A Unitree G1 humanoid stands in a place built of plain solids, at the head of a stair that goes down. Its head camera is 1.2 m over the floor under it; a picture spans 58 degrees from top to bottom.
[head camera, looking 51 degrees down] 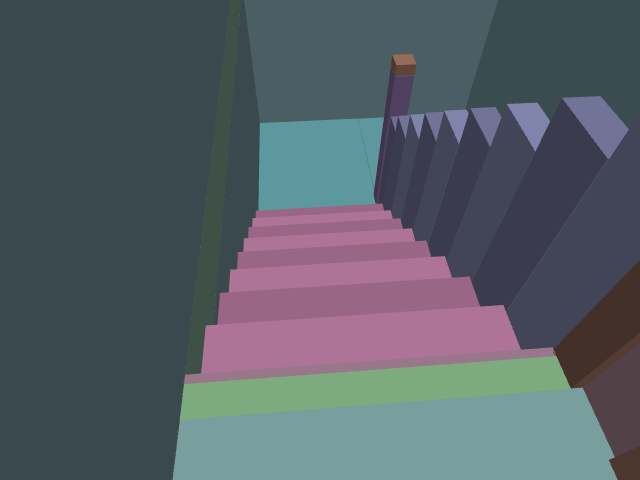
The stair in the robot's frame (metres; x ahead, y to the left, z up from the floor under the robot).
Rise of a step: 0.19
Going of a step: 0.25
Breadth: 1.08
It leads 4 degrees to the left of straight ahead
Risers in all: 9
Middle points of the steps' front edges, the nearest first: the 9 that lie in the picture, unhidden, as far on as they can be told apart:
0.52 -0.15 0.00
0.77 -0.13 -0.18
1.02 -0.11 -0.37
1.28 -0.09 -0.55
1.53 -0.07 -0.74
1.78 -0.06 -0.92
2.03 -0.04 -1.11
2.28 -0.02 -1.29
2.53 0.00 -1.48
